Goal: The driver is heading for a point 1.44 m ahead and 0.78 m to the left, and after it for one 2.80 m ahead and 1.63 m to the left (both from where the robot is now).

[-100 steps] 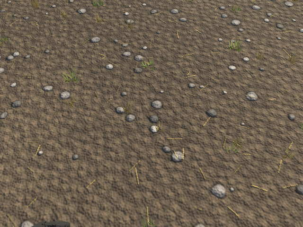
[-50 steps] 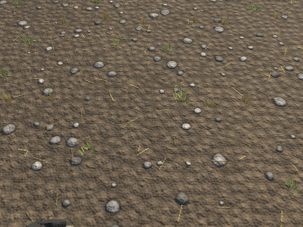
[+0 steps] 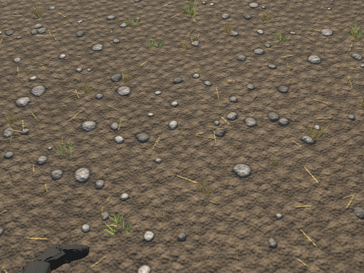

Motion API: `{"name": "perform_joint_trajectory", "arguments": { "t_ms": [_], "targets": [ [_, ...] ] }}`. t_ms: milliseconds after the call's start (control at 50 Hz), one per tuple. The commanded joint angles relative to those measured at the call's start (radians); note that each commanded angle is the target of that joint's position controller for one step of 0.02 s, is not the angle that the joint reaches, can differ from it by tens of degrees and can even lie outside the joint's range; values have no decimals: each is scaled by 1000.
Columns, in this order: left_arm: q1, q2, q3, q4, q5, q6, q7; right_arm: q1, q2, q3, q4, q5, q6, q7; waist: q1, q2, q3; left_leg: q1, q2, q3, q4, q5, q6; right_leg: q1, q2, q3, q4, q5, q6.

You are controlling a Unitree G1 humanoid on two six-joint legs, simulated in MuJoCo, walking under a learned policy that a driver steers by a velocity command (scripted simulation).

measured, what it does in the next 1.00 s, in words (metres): steps on the spot, turning left: left foot, then right foot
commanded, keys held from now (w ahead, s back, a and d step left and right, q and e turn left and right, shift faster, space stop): q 0.82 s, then w+q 0.18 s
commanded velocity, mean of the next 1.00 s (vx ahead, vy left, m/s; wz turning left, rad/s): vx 0.06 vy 0.00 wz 0.48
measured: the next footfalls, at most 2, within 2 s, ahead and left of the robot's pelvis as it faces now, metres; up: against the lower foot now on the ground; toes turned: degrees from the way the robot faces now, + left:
left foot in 0.34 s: +0.06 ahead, +0.13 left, +0.00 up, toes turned +15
right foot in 0.84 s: +0.17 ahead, -0.07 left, +0.00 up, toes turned +34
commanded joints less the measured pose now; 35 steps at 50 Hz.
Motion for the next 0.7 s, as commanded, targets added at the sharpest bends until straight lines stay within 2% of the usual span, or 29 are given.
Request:
{"name": "perform_joint_trajectory", "arguments": {
  "t_ms": [20, 40, 60, 100, 140, 200, 260, 300, 320, 340, 360, 380, 400, 420, 440, 460, 500, 580, 640, 700],
  "targets": [
    [163, 140, 39, -9, -20, 7, 4, 29, -131, -19, -56, 24, 22, 1, 107, -126, -346, -329, 35, -113, 341, -162, -25, 556, -332, 300, -91, 598, -246],
    [112, 136, 37, 0, -26, 5, 5, 10, -118, -21, -51, 16, 42, -16, 89, -95, -263, -343, 50, -101, 321, -106, -36, 455, -299, 254, -140, 437, -213],
    [61, 140, 40, 6, -23, 5, 8, 19, -119, -26, -47, 5, 65, -33, 62, -107, -209, -292, 59, -95, 299, -37, -54, 330, -277, 208, -191, 309, -195],
    [1, 158, 51, 16, -7, 4, 18, 72, -103, -33, -40, 0, 96, -53, 22, -145, -171, -199, 35, -47, 316, 55, -77, 176, -255, 126, -252, 200, -196],
    [-17, 141, 51, 30, -7, 2, 30, 68, -91, -38, -54, -2, 109, -62, 23, -145, -164, -192, 42, -37, 294, 102, -70, 149, -261, 80, -272, 107, -201],
    [-19, 139, 55, 60, -13, 6, 48, -8, -68, -33, -99, -8, 114, -54, 47, -138, -154, -190, 63, -29, 179, 161, -41, 168, -280, 48, -279, 24, -198],
    [-14, 158, 63, 85, -23, 19, 55, -26, -83, -38, -125, -8, 112, -34, 53, -135, -168, -148, 58, -3, 79, 178, -10, 211, -312, 40, -255, 25, -190],
    [-36, 171, 68, 97, -43, 28, 54, 13, -86, -44, -122, -9, 112, -19, 21, -129, -169, -75, 39, 28, -52, 237, 25, 214, -308, 11, -202, 27, -152],
    [-41, 166, 68, 105, -56, 34, 55, 54, -89, -50, -107, -13, 111, -13, 0, -113, -167, -16, 12, 47, -155, 301, 52, 197, -284, -21, -145, -11, -114],
    [1, 134, 65, 130, -63, 40, 54, 79, -115, -60, -101, -23, 109, -13, 2, -33, -133, 28, 11, -11, -279, 383, 93, 144, -227, -78, -21, -113, -42],
    [49, 82, 55, 127, -33, 45, 48, 74, -230, -86, -126, -24, 104, -32, 49, 269, -89, 89, 235, -348, -413, 664, 190, -55, -87, -189, 275, -362, 73],
    [-53, 97, 57, 76, -23, 43, 56, 50, -288, -88, -162, -50, 88, -29, 19, 330, -65, 37, 361, -570, -477, 742, 364, -213, 44, -56, 480, -588, 108],
    [-93, 124, 66, 71, -28, 43, 61, 35, -261, -83, -169, -68, 64, -21, 5, 228, -90, 17, 332, -535, -500, 631, 372, -224, 28, 40, 590, -550, 90],
    [-74, 140, 75, 85, -38, 45, 64, -11, -236, -79, -174, -52, 47, -23, 38, 180, -81, 25, 275, -456, -490, 565, 312, -231, 8, 70, 607, -448, 74],
    [-42, 145, 82, 113, -33, 48, 71, -60, -201, -72, -184, -27, 44, -29, 61, 128, -88, 40, 234, -403, -472, 530, 258, -234, -6, 80, 596, -373, 75],
    [-30, 153, 87, 124, -27, 48, 76, -85, -169, -61, -191, -9, 45, -37, 69, 134, -95, 43, 214, -371, -462, 565, 235, -221, -7, 82, 591, -325, 83],
    [-18, 137, 86, 130, -31, 40, 72, -63, -144, -51, -196, -10, 48, -49, 72, 125, -142, 80, 187, -343, -441, 676, 235, -186, 11, 84, 600, -262, 98],
    [-42, 106, 73, 130, -42, 26, 67, -17, -166, -62, -199, -5, 58, -63, 47, 120, -164, 179, 172, -359, -416, 702, 241, -189, 25, 98, 416, -225, 123],
    [-53, 108, 69, 133, -45, 20, 56, -31, -186, -71, -212, -5, 69, -65, 38, 144, -147, 136, 159, -394, -416, 617, 249, -115, 35, 104, 284, -223, 136],
    [-43, 123, 69, 139, -49, 10, 45, -55, -195, -76, -227, -7, 78, -57, 36, 158, -140, 80, 152, -444, -407, 622, 260, -26, 50, 106, 199, -245, 134]
  ]
}}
